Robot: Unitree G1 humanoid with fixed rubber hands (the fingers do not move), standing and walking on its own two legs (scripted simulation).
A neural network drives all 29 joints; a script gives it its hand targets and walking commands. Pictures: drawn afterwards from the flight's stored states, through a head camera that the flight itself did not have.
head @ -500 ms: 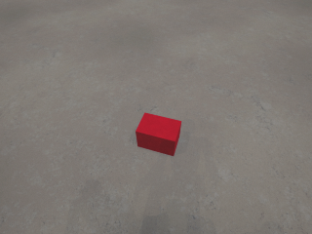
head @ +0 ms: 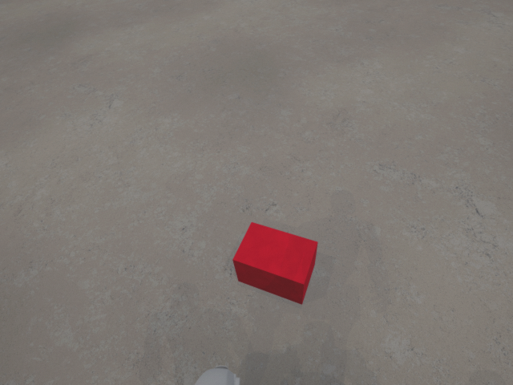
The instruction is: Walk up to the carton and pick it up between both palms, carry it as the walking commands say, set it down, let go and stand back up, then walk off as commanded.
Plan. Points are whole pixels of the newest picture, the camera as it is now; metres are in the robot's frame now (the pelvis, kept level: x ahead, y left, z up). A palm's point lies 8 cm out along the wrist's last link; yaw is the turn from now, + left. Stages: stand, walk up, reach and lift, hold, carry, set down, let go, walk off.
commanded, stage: walk up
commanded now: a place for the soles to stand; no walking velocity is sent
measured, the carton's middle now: (276, 262) +0.68 +0.02 -0.69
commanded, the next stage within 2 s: none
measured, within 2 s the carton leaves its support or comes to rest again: neither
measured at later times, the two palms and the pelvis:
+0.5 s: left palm (127, 320) +0.26 +0.29 -0.12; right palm (408, 373) +0.19 -0.21 -0.13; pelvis +0.19 +0.05 -0.01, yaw +1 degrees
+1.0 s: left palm (141, 306) +0.29 +0.28 -0.13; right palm (404, 322) +0.28 -0.23 -0.15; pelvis +0.23 +0.02 -0.01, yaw +2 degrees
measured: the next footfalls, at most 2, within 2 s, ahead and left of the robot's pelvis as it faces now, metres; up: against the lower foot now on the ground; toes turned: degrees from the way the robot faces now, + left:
left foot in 0.24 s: +0.23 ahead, +0.14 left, +0.00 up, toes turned +3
right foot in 0.58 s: +0.36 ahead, -0.09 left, +0.00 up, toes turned -3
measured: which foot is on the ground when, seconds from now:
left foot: up 0.00-0.22, down 0.24-1.00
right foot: down 0.00-0.24, up 0.26-0.56, down 0.58-1.00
